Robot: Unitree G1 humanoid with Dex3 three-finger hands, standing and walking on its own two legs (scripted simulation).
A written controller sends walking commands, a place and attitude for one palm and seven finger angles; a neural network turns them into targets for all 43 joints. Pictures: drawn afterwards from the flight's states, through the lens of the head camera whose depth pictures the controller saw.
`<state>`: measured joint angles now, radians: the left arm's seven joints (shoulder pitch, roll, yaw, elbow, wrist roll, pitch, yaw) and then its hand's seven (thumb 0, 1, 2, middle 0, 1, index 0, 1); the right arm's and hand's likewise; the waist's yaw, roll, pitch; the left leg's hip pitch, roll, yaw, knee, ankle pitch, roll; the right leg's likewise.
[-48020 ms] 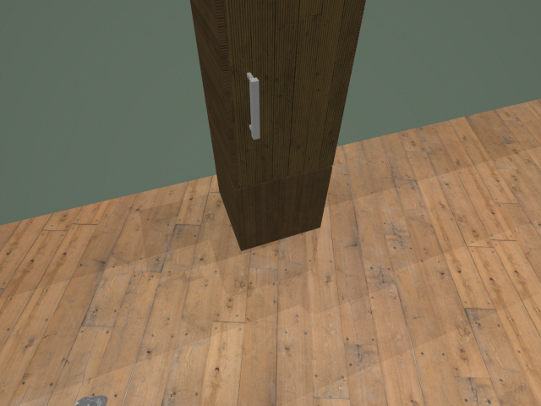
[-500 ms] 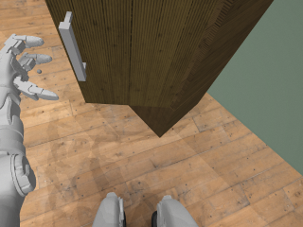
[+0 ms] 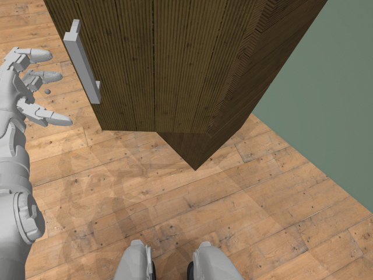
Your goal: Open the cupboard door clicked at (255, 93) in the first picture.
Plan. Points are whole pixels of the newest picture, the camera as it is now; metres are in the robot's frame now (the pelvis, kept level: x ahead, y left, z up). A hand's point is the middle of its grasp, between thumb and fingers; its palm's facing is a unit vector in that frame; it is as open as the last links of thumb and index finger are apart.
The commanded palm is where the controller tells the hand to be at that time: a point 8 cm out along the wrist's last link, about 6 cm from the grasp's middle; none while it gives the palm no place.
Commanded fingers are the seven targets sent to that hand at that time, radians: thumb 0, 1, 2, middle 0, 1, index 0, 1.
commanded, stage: move the hooked fingers beside the handle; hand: left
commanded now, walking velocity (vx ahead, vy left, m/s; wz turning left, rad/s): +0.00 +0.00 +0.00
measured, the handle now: (87, 66) +0.54 +0.19 +0.07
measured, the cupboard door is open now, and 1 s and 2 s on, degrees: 47 47 47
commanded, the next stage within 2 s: slide the fingers in behind the handle in 0.12 s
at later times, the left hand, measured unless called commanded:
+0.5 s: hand (59, 94) +0.47 +0.23 +0.06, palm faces +0.01 -1.00 -0.01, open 14.0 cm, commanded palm +0.45 +0.27 +0.06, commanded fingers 0.00 -0.50 0.30 -0.30 -1.20 -0.30 -1.20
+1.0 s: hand (75, 93) +0.48 +0.20 +0.06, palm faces +0.02 -1.00 -0.01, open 13.9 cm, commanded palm +0.46 +0.24 +0.06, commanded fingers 0.00 -0.50 0.30 -0.30 -1.20 -0.30 -1.20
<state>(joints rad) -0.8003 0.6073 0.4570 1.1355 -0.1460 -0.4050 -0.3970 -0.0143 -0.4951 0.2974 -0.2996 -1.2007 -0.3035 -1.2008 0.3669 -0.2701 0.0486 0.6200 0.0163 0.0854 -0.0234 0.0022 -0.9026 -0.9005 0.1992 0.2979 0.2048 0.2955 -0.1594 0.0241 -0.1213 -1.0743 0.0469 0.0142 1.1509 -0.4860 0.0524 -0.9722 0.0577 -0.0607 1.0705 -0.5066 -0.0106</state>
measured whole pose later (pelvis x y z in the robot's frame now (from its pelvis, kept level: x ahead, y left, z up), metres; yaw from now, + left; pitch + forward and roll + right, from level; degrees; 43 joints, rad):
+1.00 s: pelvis +0.00 -0.01 +0.00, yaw +1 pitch +22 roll -4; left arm -0.80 0.50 0.39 1.11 -0.14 -0.43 -0.30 -0.01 -0.50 0.30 -0.30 -1.20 -0.30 -1.20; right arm 0.36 -0.27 0.03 0.64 0.01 0.07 -0.01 0.00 -0.90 -0.90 0.20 0.30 0.20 0.30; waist -0.15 0.02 -0.13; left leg -1.07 0.05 0.01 1.15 -0.48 0.03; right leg -0.97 0.06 -0.07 1.09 -0.51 -0.03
